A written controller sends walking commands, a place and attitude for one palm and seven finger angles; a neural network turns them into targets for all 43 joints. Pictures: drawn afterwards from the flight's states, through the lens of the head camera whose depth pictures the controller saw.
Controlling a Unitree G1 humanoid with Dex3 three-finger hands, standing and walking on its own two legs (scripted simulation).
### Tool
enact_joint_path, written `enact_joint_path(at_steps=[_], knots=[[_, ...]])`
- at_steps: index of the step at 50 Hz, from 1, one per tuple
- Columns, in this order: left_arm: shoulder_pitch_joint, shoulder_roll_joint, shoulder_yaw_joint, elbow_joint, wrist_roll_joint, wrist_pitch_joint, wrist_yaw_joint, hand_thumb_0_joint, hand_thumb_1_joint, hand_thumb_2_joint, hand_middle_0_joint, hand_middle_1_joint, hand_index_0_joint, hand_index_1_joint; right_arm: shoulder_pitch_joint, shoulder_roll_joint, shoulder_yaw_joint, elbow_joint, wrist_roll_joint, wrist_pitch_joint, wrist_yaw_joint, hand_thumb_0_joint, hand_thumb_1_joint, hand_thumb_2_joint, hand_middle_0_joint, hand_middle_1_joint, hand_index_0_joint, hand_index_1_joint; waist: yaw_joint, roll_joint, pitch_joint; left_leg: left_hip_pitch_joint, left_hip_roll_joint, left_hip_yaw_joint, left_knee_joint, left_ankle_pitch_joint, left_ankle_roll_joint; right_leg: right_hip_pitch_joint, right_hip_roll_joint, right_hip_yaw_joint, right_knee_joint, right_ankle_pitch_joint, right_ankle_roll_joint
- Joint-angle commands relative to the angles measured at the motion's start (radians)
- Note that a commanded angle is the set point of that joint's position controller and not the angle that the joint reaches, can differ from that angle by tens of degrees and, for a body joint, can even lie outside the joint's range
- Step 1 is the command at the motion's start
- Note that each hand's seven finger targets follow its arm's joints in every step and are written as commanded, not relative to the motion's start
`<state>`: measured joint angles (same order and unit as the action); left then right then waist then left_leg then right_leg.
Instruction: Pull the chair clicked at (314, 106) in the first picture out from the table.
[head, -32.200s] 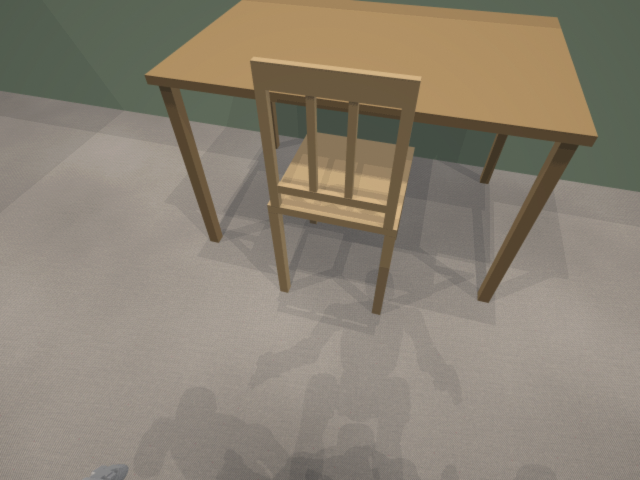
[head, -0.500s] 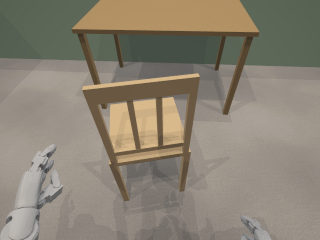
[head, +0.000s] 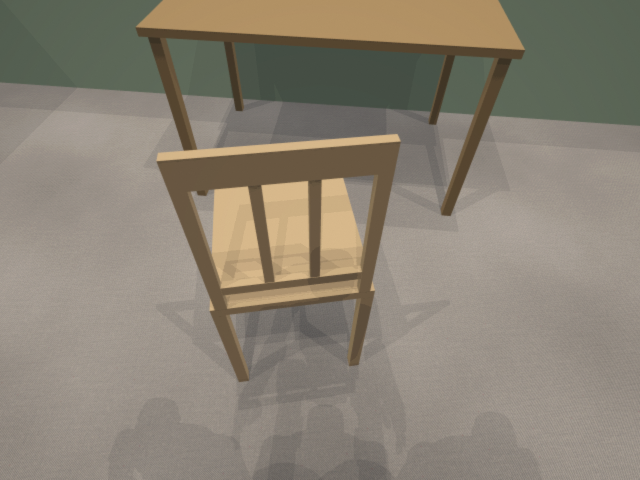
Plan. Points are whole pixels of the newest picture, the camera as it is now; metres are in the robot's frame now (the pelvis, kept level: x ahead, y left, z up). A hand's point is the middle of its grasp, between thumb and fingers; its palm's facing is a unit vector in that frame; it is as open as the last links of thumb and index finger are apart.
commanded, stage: let the arm hang, fingers relaxed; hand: left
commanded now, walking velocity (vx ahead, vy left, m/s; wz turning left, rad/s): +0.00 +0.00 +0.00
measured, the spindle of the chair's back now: (262, 237) +0.54 +0.15 -0.09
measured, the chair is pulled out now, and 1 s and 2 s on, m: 0.62 0.62 0.62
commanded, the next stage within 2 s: look to check the result in 0.50 s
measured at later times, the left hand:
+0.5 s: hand out of the picture -0.01 +0.14 -0.18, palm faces +0.05 -0.99 -0.16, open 7.3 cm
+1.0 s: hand out of the picture -0.01 +0.13 -0.17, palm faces +0.06 -0.98 -0.17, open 7.4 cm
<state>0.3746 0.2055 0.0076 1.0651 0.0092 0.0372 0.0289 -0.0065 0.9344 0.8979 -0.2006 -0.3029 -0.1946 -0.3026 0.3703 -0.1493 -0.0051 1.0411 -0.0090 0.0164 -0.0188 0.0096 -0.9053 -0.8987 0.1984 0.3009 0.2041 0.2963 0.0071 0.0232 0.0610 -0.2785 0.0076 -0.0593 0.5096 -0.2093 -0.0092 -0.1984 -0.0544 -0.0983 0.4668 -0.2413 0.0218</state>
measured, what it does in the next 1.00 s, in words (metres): stands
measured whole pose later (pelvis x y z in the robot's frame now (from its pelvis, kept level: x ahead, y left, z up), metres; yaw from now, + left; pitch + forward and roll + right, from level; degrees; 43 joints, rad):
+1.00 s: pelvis +0.00 -0.02 +0.00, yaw +0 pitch -2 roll -1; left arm 0.32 0.12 0.01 1.05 0.01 0.02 0.03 0.00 0.91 0.90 -0.20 -0.30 -0.19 -0.30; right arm 0.34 -0.11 -0.01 1.07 -0.01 -0.01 -0.04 0.01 -0.91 -0.90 0.20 0.30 0.20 0.30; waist 0.01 0.02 0.05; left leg -0.26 0.03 -0.07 0.50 -0.21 -0.04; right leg -0.20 -0.03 -0.11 0.49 -0.26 -0.01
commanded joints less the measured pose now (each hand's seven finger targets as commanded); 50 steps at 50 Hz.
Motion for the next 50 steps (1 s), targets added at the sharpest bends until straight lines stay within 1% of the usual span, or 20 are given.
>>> enact_joint_path(at_steps=[1,4,5,9,11,14,15,19,20,24,25,28,31,33,36,38,41,47,48,50], knots=[[0.047,0.060,0.004,-0.033,-0.001,-0.023,0.002,0.000,0.900,0.900,-0.200,-0.300,-0.200,-0.300,0.074,-0.089,-0.025,-0.030,-0.005,-0.015,-0.010,0.000,-0.900,-0.900,0.200,0.300,0.200,0.300,-0.008,-0.047,0.036,-0.034,0.049,-0.059,-0.120,-0.100,0.058,-0.059,-0.052,0.076,-0.120,-0.130,-0.074],[0.055,0.047,0.005,-0.028,-0.001,-0.024,0.004,0.000,0.900,0.900,-0.200,-0.300,-0.200,-0.300,0.088,-0.074,-0.023,-0.017,-0.005,-0.018,-0.011,0.000,-0.900,-0.900,0.200,0.300,0.200,0.300,-0.011,-0.039,0.039,-0.029,0.049,-0.057,-0.121,-0.106,0.058,-0.082,-0.051,0.076,-0.112,-0.144,-0.074],[0.057,0.044,0.005,-0.027,-0.001,-0.023,0.004,0.000,0.900,0.900,-0.200,-0.300,-0.200,-0.300,0.084,-0.072,-0.023,-0.014,-0.004,-0.017,-0.012,0.000,-0.900,-0.900,0.200,0.300,0.200,0.300,-0.008,-0.025,0.065,-0.041,0.051,-0.060,-0.129,-0.108,0.059,-0.089,-0.042,0.072,-0.111,-0.136,-0.074],[0.069,0.022,0.006,-0.024,0.000,-0.028,0.007,0.000,0.900,0.900,-0.200,-0.300,-0.200,-0.300,0.084,-0.056,-0.021,-0.010,-0.004,-0.025,-0.015,0.000,-0.900,-0.900,0.200,0.300,0.200,0.300,-0.006,-0.011,0.045,-0.041,0.053,-0.058,-0.127,-0.075,0.059,-0.068,-0.044,0.076,-0.096,-0.090,-0.073],[0.071,0.018,0.008,-0.026,0.001,-0.027,0.009,0.000,0.900,0.900,-0.200,-0.300,-0.200,-0.300,0.078,-0.054,-0.022,-0.011,-0.005,-0.024,-0.016,0.000,-0.900,-0.900,0.200,0.300,0.200,0.300,-0.003,0.005,0.061,-0.051,0.054,-0.061,-0.134,-0.085,0.059,-0.073,-0.038,0.077,-0.094,-0.090,-0.073],[0.071,0.009,0.011,-0.030,0.001,-0.031,0.009,0.000,0.900,0.900,-0.200,-0.300,-0.200,-0.300,0.076,-0.042,-0.022,-0.010,-0.004,-0.027,-0.017,0.000,-0.900,-0.900,0.200,0.300,0.200,0.300,-0.001,-0.025,0.038,-0.038,0.047,-0.047,-0.109,-0.045,0.056,-0.064,-0.049,0.084,-0.098,-0.075,-0.076],[0.061,0.009,0.010,-0.029,0.002,-0.030,0.009,0.000,0.900,0.900,-0.200,-0.300,-0.200,-0.300,0.075,-0.036,-0.022,-0.008,-0.004,-0.025,-0.018,0.000,-0.900,-0.900,0.200,0.300,0.200,0.300,-0.003,-0.045,0.062,-0.036,0.046,-0.045,-0.107,-0.040,0.055,-0.078,-0.046,0.076,-0.105,-0.079,-0.079],[0.049,0.001,0.015,-0.036,0.000,-0.031,0.009,0.000,0.900,0.900,-0.200,-0.300,-0.200,-0.300,0.076,-0.030,-0.021,-0.004,-0.005,-0.029,-0.020,0.000,-0.900,-0.900,0.200,0.300,0.200,0.300,-0.004,0.019,0.050,-0.036,0.052,-0.050,-0.112,-0.016,0.053,-0.062,-0.044,0.075,-0.093,-0.052,-0.076],[0.055,-0.001,0.014,-0.035,0.000,-0.030,0.009,0.000,0.900,0.900,-0.200,-0.300,-0.200,-0.300,0.073,-0.030,-0.022,-0.005,-0.005,-0.027,-0.022,0.000,-0.900,-0.900,0.200,0.300,0.200,0.300,-0.001,0.014,0.063,-0.042,0.053,-0.052,-0.115,-0.028,0.055,-0.065,-0.037,0.077,-0.100,-0.056,-0.078],[0.045,-0.002,0.017,-0.041,-0.001,-0.032,0.008,0.000,0.900,0.900,-0.200,-0.300,-0.200,-0.300,0.082,-0.032,-0.023,-0.007,-0.005,-0.030,-0.022,0.000,-0.900,-0.900,0.200,0.300,0.200,0.300,-0.006,-0.008,0.027,-0.023,0.053,-0.047,-0.103,0.006,0.052,-0.046,-0.045,0.077,-0.093,-0.034,-0.079],[0.042,-0.002,0.016,-0.040,-0.001,-0.031,0.007,0.000,0.900,0.900,-0.200,-0.300,-0.200,-0.300,0.079,-0.034,-0.022,-0.005,-0.004,-0.030,-0.024,0.000,-0.900,-0.900,0.200,0.300,0.200,0.300,-0.004,-0.009,0.043,-0.024,0.057,-0.053,-0.110,0.010,0.056,-0.050,-0.039,0.073,-0.097,-0.028,-0.080],[0.041,-0.003,0.017,-0.044,-0.001,-0.032,0.007,0.000,0.900,0.900,-0.200,-0.300,-0.200,-0.300,0.076,-0.037,-0.023,-0.006,-0.005,-0.029,-0.023,0.000,-0.900,-0.900,0.200,0.300,0.200,0.300,-0.005,-0.028,0.025,-0.013,0.055,-0.047,-0.098,0.018,0.052,-0.043,-0.046,0.075,-0.099,-0.026,-0.079],[0.034,0.001,0.017,-0.044,-0.001,-0.027,0.007,0.000,0.900,0.900,-0.200,-0.300,-0.200,-0.300,0.076,-0.035,-0.023,-0.004,-0.005,-0.025,-0.023,0.000,-0.900,-0.900,0.200,0.300,0.200,0.300,-0.006,-0.005,0.063,-0.037,0.055,-0.052,-0.111,-0.022,0.053,-0.059,-0.041,0.074,-0.106,-0.058,-0.081],[0.037,0.003,0.018,-0.046,-0.001,-0.030,0.006,0.000,0.900,0.900,-0.200,-0.300,-0.200,-0.300,0.081,-0.036,-0.024,-0.005,-0.006,-0.026,-0.021,0.000,-0.900,-0.900,0.200,0.300,0.200,0.300,-0.008,-0.021,0.038,-0.023,0.051,-0.045,-0.102,-0.023,0.050,-0.055,-0.045,0.080,-0.109,-0.067,-0.082],[0.033,0.006,0.019,-0.048,-0.001,-0.028,0.006,0.000,0.900,0.900,-0.200,-0.300,-0.200,-0.300,0.080,-0.036,-0.024,-0.005,-0.006,-0.025,-0.022,0.000,-0.900,-0.900,0.200,0.300,0.200,0.300,-0.008,-0.007,0.043,-0.027,0.053,-0.048,-0.107,-0.025,0.052,-0.054,-0.043,0.075,-0.108,-0.065,-0.082],[0.031,0.004,0.019,-0.048,-0.001,-0.029,0.006,0.000,0.900,0.900,-0.200,-0.300,-0.200,-0.300,0.078,-0.038,-0.024,-0.004,-0.006,-0.026,-0.022,0.000,-0.900,-0.900,0.200,0.300,0.200,0.300,-0.008,-0.023,0.036,-0.020,0.053,-0.048,-0.102,-0.014,0.050,-0.053,-0.043,0.077,-0.103,-0.057,-0.083],[0.036,0.003,0.018,-0.047,-0.001,-0.029,0.006,0.000,0.900,0.900,-0.200,-0.300,-0.200,-0.300,0.072,-0.040,-0.022,-0.003,-0.005,-0.029,-0.024,0.000,-0.900,-0.900,0.200,0.300,0.200,0.300,-0.004,0.007,0.029,-0.016,0.062,-0.056,-0.115,-0.002,0.054,-0.044,-0.037,0.073,-0.096,-0.033,-0.080],[0.034,0.002,0.017,-0.044,-0.002,-0.032,0.006,0.000,0.900,0.900,-0.200,-0.300,-0.200,-0.300,0.071,-0.035,-0.020,-0.001,-0.003,-0.030,-0.025,0.000,-0.900,-0.900,0.200,0.300,0.200,0.300,-0.005,-0.034,0.025,-0.003,0.057,-0.044,-0.095,0.043,0.050,-0.034,-0.046,0.074,-0.102,-0.008,-0.082],[0.033,0.000,0.016,-0.043,-0.002,-0.033,0.006,0.000,0.900,0.900,-0.200,-0.300,-0.200,-0.300,0.072,-0.037,-0.020,0.001,-0.003,-0.030,-0.025,0.000,-0.900,-0.900,0.200,0.300,0.200,0.300,-0.006,-0.022,0.021,0.003,0.055,-0.041,-0.092,0.043,0.049,-0.036,-0.048,0.080,-0.105,-0.012,-0.084],[0.026,0.005,0.016,-0.044,-0.003,-0.030,0.006,0.000,0.900,0.900,-0.200,-0.300,-0.200,-0.300,0.069,-0.032,-0.020,0.002,-0.003,-0.025,-0.026,0.000,-0.900,-0.900,0.200,0.300,0.200,0.300,-0.008,-0.025,0.054,-0.008,0.055,-0.044,-0.101,0.012,0.049,-0.056,-0.041,0.077,-0.114,-0.039,-0.087]])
